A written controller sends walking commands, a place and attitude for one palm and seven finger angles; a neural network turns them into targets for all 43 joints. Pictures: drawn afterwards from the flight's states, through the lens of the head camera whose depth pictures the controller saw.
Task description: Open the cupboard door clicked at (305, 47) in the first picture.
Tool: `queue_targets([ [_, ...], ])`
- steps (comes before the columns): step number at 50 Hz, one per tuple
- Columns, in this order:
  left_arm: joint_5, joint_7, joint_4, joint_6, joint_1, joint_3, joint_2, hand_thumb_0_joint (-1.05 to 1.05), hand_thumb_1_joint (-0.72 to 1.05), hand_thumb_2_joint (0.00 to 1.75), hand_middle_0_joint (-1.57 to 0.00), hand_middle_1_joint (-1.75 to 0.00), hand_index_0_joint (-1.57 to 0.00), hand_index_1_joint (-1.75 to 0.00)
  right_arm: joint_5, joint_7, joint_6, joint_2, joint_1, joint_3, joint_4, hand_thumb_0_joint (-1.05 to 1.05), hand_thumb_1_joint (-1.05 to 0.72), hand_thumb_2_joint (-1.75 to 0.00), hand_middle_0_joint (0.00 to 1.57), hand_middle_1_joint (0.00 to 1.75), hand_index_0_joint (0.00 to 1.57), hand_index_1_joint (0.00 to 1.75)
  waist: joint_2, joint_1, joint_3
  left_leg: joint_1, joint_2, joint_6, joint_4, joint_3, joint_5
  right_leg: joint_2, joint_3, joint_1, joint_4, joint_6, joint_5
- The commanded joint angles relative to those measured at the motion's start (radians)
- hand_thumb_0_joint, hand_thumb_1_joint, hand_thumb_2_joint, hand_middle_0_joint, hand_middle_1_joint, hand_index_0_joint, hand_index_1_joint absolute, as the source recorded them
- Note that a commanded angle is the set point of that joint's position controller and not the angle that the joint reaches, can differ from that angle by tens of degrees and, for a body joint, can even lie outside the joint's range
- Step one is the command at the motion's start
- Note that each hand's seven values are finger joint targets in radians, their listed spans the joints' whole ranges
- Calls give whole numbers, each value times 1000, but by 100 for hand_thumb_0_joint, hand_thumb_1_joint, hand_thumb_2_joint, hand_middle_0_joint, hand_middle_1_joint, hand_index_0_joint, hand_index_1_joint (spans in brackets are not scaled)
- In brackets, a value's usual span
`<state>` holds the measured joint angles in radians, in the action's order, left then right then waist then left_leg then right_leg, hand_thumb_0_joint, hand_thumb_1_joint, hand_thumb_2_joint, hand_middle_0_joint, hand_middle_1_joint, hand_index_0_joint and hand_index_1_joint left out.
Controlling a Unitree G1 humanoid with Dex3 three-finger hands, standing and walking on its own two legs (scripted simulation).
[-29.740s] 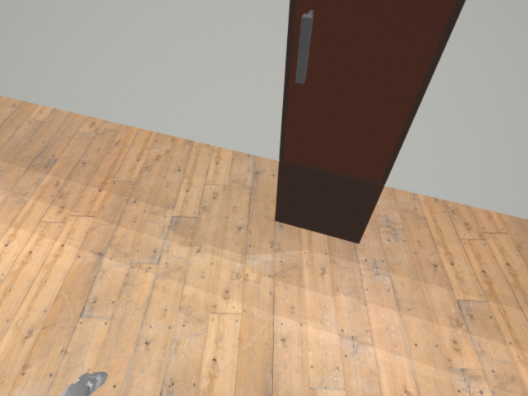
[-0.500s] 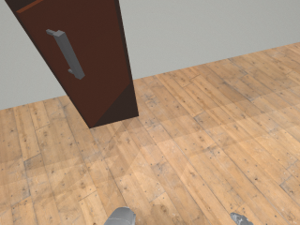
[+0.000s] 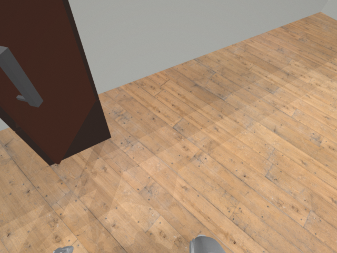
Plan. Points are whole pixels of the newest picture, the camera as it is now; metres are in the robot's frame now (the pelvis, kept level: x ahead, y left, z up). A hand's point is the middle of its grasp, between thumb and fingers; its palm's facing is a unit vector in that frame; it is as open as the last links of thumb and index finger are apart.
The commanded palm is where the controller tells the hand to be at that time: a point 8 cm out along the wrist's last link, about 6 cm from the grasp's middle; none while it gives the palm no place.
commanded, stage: walk to a spot facing it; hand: left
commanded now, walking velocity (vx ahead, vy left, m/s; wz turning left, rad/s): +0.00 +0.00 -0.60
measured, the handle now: (12, 78) +0.45 +0.44 +0.09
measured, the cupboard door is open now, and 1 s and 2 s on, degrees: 45 45 45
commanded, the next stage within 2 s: turn to face it in 1.68 s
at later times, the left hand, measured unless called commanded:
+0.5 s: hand (127, 238) +0.16 +0.12 -0.16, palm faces -0.26 -0.94 -0.21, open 7.4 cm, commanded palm none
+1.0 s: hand (183, 152) +0.44 -0.02 -0.17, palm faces -0.61 -0.78 -0.17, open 7.4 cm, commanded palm none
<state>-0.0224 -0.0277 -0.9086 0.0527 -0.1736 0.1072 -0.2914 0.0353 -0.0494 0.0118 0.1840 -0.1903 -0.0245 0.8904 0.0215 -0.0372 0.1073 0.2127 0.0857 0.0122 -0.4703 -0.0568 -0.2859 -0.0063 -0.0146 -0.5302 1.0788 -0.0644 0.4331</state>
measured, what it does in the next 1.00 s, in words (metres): walks ahead, turning right: right foot, then left foot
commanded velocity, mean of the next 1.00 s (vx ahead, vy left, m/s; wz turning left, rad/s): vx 0.27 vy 0.00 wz -0.57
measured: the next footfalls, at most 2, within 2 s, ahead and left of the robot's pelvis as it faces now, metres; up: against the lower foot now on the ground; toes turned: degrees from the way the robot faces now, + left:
right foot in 0.18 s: +0.03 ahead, -0.15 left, +0.00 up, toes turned -11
left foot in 0.62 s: +0.20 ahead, +0.05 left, +0.00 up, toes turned -19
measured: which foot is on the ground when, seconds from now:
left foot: down 0.00-0.18, up 0.20-0.60, down 0.62-1.00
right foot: up 0.00-0.16, down 0.18-0.62, up 0.64-1.00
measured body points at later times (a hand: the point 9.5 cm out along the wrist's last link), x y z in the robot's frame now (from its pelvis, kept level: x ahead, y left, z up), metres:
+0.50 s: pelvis +0.05 -0.05 +0.00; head +0.09 -0.06 +0.45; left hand +0.17 +0.17 -0.14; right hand +0.05 -0.32 -0.14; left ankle +0.11 +0.09 -0.69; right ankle -0.01 -0.14 -0.74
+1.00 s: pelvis +0.23 -0.10 -0.01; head +0.28 -0.13 +0.43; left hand +0.47 +0.02 -0.16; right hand +0.02 -0.23 -0.15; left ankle +0.17 +0.07 -0.74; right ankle +0.26 -0.25 -0.70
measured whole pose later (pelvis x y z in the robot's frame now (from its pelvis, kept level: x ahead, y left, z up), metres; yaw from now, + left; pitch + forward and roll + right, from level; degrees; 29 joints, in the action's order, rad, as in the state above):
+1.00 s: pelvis +0.23 -0.10 -0.01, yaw -36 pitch +2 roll -1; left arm -0.03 -0.06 -0.94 0.02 -0.08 0.08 -0.22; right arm 0.04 -0.04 -0.06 0.15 -0.47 -0.01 1.04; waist 0.01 0.04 0.10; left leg -0.05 0.08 0.04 -0.34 -0.29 -0.40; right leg 0.05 0.11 -0.64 0.86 0.03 0.17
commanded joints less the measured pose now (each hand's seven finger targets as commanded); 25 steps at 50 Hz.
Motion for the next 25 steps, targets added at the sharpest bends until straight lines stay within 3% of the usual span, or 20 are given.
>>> queue_targets([
  [1, 0, -17, 89, -15, 61, -13, 4, 0, 90, 90, -20, -30, -20, -30, -2, 0, -19, 214, -92, -57, -39, 0, -90, -90, 20, 30, 20, 30, -235, 68, -127, -140, 200, -111, 72, 24, 586, 19, 86, 30, -184, 9, -33],
  [4, 3, -17, 89, -22, 67, -17, -4, 0, 90, 90, -20, -30, -20, -30, 0, 7, -16, 237, -104, -66, -31, 0, -90, -90, 20, 30, 20, 30, -274, 74, -136, -134, 234, -110, 33, 18, 585, 8, 111, 122, -330, 35, -14],
  [5, 3, -16, 87, -24, 59, -17, -7, 0, 90, 90, -20, -30, -20, -30, -1, 9, -14, 239, -104, -67, -32, 0, -90, -90, 20, 30, 20, 30, -255, 66, -130, -122, 232, -97, 6, 6, 592, 0, 118, 166, -397, 46, -44],
  [6, 4, -14, 76, -28, 27, -14, -20, 0, 90, 90, -20, -30, -20, -30, -5, 11, -14, 247, -96, -69, -30, 0, -90, -90, 20, 30, 20, 30, -235, 44, -142, -93, 228, -72, -43, -15, 569, -3, 120, 250, -490, 57, -125],
  [7, 2, -10, 53, -36, -42, -6, -46, 0, 90, 90, -20, -30, -20, -30, -13, 14, -13, 248, -80, -70, -37, 0, -90, -90, 20, 30, 20, 30, -173, 2, -175, -22, 200, -33, -156, -43, 519, 4, 110, 400, -626, 73, -272],
  [8, -9, 5, 29, -50, -140, 14, -155, 0, 90, 90, -20, -30, -20, -30, -29, 25, -11, 194, -82, -62, -60, 0, -90, -90, 20, 30, 20, 30, 77, -40, -261, 179, 120, 31, -379, -130, 263, 203, -132, 647, -688, 143, -555],
  [9, -4, 24, 5, -51, -207, 38, -254, 0, 90, 90, -20, -30, -20, -30, -30, 24, -7, 129, 0, -40, -111, 0, -90, -90, 20, 30, 20, 30, 311, -79, -243, 391, -24, 70, -640, -99, -376, 425, -430, 666, -680, 267, -1005],
  [10, 8, 38, -2, -49, -220, 30, -234, 0, 90, 90, -20, -30, -20, -30, -28, 13, 6, 157, -2, -40, -105, 0, -90, -90, 20, 30, 20, 30, 262, -79, -248, 416, 10, 53, -715, 59, -376, 419, -389, 639, -674, 315, -876],
  [11, 6, 45, 17, -44, -153, 23, -182, 0, 90, 90, -20, -30, -20, -30, -29, 16, 10, 149, 4, -45, -95, 0, -90, -90, 20, 30, 20, 30, 212, -52, -181, 456, 35, 53, -730, 71, -301, 354, -349, 579, -715, 304, -603],
  [12, 5, 49, 39, -40, -90, 21, -153, 0, 90, 90, -20, -30, -20, -30, -23, 22, 12, 152, 8, -47, -85, 0, -90, -90, 20, 30, 20, 30, 245, -26, -163, 455, 42, 62, -729, 59, -241, 299, -355, 527, -744, 282, -427],
  [13, 3, 51, 55, -38, -33, 12, -133, 0, 90, 90, -20, -30, -20, -30, -19, 31, 13, 163, 1, -52, -69, 0, -90, -90, 20, 30, 20, 30, 192, -4, -163, 411, 43, 67, -710, 53, -179, 264, -302, 487, -752, 263, -333],
  [15, 3, 42, 62, -52, -21, 6, -114, 0, 90, 90, -20, -30, -20, -30, -12, 45, 15, 137, -1, -52, -56, 0, -90, -90, 20, 30, 20, 30, 121, 19, -111, 364, 27, 76, -657, 26, -96, 221, -261, 381, -793, 240, -253],
  [18, -1, 31, 43, -71, -55, 7, -121, 0, 90, 90, -20, -30, -20, -30, -10, 57, 7, 128, 15, -59, -57, 0, -90, -90, 20, 30, 20, 30, 93, 15, -76, 356, 8, 77, -561, 19, -53, 205, -286, 364, -841, 245, -96],
  [22, -3, 21, 35, -82, -88, 12, -125, 0, 90, 90, -20, -30, -20, -30, -14, 61, -11, 133, 64, -64, -85, 0, -90, -90, 20, 30, 20, 30, 123, 3, -43, 369, -4, 72, -431, 28, -57, 210, -356, 367, -876, 269, 30],
  [25, -5, 19, 28, -86, -107, 19, -126, 0, 90, 90, -20, -30, -20, -30, -18, 61, -31, 123, 89, -62, -103, 0, -90, -90, 20, 30, 20, 30, 133, -8, -54, 324, -28, 59, -316, 34, -87, 213, -392, 382, -852, 278, 2],
])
